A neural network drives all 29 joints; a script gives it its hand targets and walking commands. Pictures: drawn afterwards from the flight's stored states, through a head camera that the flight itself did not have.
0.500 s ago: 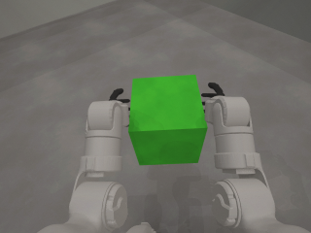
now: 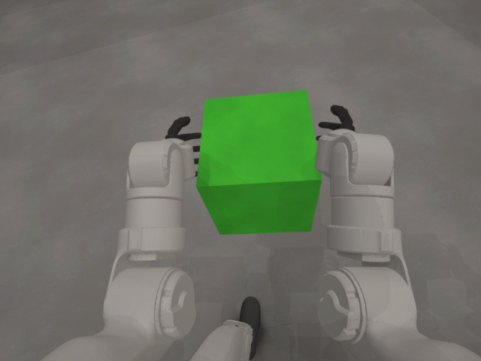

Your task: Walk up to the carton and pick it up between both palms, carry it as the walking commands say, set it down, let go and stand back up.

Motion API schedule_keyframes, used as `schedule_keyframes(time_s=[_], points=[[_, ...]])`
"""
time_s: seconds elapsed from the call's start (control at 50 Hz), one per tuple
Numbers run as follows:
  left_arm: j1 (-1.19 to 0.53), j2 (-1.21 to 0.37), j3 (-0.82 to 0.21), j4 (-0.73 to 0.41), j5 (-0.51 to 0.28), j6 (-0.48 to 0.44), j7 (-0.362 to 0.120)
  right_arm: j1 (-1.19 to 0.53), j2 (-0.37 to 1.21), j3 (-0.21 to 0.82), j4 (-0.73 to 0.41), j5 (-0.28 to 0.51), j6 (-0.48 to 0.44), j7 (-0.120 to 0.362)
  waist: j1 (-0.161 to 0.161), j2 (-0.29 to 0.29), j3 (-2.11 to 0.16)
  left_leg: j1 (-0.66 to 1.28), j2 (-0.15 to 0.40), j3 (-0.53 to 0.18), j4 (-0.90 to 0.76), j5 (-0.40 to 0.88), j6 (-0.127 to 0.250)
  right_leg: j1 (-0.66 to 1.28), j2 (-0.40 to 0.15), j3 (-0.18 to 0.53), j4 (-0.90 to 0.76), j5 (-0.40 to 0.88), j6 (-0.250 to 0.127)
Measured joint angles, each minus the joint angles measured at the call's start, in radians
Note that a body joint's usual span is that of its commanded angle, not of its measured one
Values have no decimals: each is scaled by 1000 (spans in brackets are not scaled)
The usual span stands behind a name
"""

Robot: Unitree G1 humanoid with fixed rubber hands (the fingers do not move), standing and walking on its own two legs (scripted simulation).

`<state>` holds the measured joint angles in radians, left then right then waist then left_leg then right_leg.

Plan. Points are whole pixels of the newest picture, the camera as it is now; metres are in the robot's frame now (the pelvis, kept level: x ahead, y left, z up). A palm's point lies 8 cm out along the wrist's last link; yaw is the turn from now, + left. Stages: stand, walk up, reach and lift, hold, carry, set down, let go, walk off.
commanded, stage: carry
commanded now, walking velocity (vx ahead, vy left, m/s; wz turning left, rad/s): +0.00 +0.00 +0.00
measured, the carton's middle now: (260, 168) +0.44 +0.01 +0.02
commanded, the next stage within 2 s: none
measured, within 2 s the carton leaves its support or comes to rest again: neither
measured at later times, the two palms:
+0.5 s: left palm (63, 237) +0.26 +0.24 +0.14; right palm (264, 203) +0.31 +0.00 +0.12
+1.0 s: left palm (61, 315) +0.17 +0.21 +0.13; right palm (289, 270) +0.23 -0.03 +0.13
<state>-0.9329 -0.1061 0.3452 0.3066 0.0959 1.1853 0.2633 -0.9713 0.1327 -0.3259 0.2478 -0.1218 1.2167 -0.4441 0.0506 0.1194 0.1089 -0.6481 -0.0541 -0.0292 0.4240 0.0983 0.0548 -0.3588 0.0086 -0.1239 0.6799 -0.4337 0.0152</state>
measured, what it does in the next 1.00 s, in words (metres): walks backwards: left foot, then left foot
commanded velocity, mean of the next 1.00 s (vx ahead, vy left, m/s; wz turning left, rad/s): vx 0.00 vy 0.00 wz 0.00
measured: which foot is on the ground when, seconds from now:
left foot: down 0.00-0.00, up 0.02-0.18, down 0.20-0.76, up 0.78-0.88, down 0.90-1.00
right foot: down 0.00-1.00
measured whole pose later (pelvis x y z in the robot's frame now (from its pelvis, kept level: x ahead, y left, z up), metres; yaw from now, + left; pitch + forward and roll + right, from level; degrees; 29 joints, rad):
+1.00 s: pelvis -0.17 +0.00 +0.01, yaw +14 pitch +1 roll +0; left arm -0.96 -0.07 0.32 0.61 0.18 1.13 0.24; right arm -0.94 0.09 -0.32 0.57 -0.16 1.11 -0.34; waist 0.00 0.03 0.03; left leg -0.43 0.00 0.07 0.61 -0.18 0.03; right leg -0.40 -0.03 -0.09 0.67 -0.28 -0.02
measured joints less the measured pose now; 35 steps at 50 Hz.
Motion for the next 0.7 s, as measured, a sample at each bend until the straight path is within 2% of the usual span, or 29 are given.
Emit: schedule_keyframes(time_s=[0.02, 0.04, 0.08, 0.12, 0.18, 0.2, 0.22, 0.24, 0.26, 0.3, 0.36, 0.42, 0.5, 0.54, 0.6, 0.66, 0.7], points=[[17, -16, 1, 5, 3, -10, 3, 16, 0, -6, -4, -6, 3, 4, -4, -2, 5, -7, -1, 11, 24, -86, -18, 6, -11, -13, -6, 18, -14], [37, -31, 1, 6, 1, -8, 17, 37, 1, -12, -6, -8, 8, 12, -9, -28, 6, -18, -5, 41, 86, -203, -38, 8, -36, -17, 1, 22, -21], [80, -57, -6, -5, -7, 8, 47, 76, -2, -16, -9, -5, 27, 24, -28, -80, 2, -19, 5, 76, 216, -330, -51, 24, -85, -36, 14, 14, -19], [112, -75, -19, -31, -16, 23, 70, 87, -13, -16, -5, 6, 39, 31, -58, -97, -3, 6, 41, 66, 314, -341, -56, 47, -111, -71, 22, 4, -11], [114, -86, -17, -60, 0, 33, 77, 53, -41, -4, 36, 39, 30, 32, -92, -90, -25, 97, 91, 42, 325, -349, -53, 47, -135, -108, 60, -17, 5], [103, -82, -17, -68, 10, 35, 72, 34, -51, 4, 53, 50, 21, 34, -99, -94, -34, 127, 92, 48, 298, -349, -50, 32, -153, -108, 89, -29, 13], [90, -70, -21, -76, 21, 34, 61, 16, -57, 15, 66, 59, 5, 36, -99, -117, -30, 135, 69, 66, 282, -338, -49, 19, -183, -94, 114, -38, 25], [78, -55, -18, -81, 30, 37, 50, -3, -56, 25, 88, 64, -12, 34, -91, -134, -29, 140, 53, 86, 268, -325, -45, 3, -203, -71, 128, 2, 37], [64, -39, -8, -78, 34, 41, 38, -22, -53, 35, 114, 64, -26, 31, -81, -132, -33, 134, 50, 98, 260, -314, -40, -15, -200, -46, 136, 0, 54], [44, -8, 9, -52, 41, 48, 15, -34, -34, 43, 153, 42, -47, 35, -62, -98, -48, 116, 63, 101, 251, -296, -31, -30, -159, -8, 111, -52, 82], [20, 12, 11, 10, 35, 69, 33, 5, -14, 37, 171, 1, -50, 72, -43, -47, -57, 112, 67, 75, 225, -261, -25, -6, -131, -23, 36, 60, 51], [2, 12, -5, 63, 17, 91, 77, 58, -20, 38, 154, 4, -28, 99, -13, -34, -48, 132, 66, 65, 202, -232, -21, 22, -130, -45, 16, 73, 30], [-2, 20, -36, 104, 6, 90, 62, 77, -18, 21, 121, 11, 8, 75, 12, -54, -40, 148, 64, 62, 171, -191, -15, 30, -130, -51, 5, 99, 31], [0, 32, -42, 119, 1, 81, 35, 64, -10, 13, 119, 9, 20, 48, 13, -67, -42, 150, 73, 63, 146, -165, -15, 25, -116, -45, -8, 111, 28], [-8, 52, -45, 154, 0, 68, -5, 31, 2, -4, 140, -9, 32, 22, -4, -97, -53, 145, 82, 64, 96, -128, -18, -1, -86, -27, 16, 29, 14], [-17, 58, -64, 182, -4, 59, -12, 10, 0, -31, 165, -34, 31, 35, -22, -131, -75, 127, 76, 64, 46, -110, -24, -6, -50, -20, 51, -22, -4], [-9, 54, -77, 180, -1, 60, -6, 13, -2, -39, 178, -47, 20, 56, -24, -155, -99, 104, 74, 84, 26, -128, -34, 10, -27, -19, 25, -1, -22]])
